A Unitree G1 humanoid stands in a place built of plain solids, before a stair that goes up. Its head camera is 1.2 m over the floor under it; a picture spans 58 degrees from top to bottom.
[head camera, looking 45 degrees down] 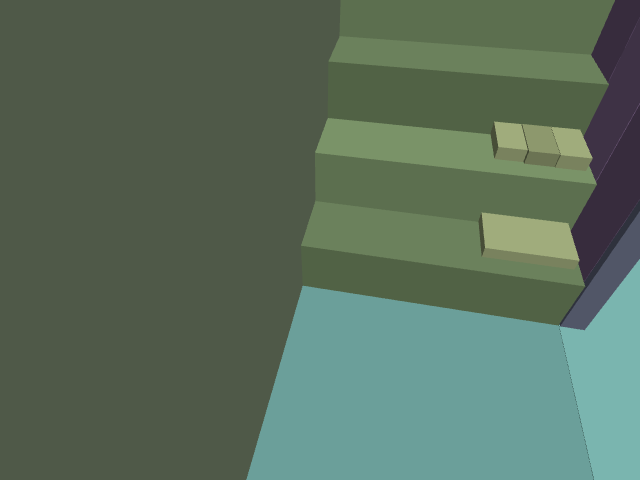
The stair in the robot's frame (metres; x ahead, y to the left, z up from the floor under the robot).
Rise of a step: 0.20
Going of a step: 0.23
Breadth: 0.86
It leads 11 degrees to the right of straight ahead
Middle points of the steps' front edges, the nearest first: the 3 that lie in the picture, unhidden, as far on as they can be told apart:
0.89 -0.36 0.20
1.11 -0.40 0.41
1.33 -0.45 0.61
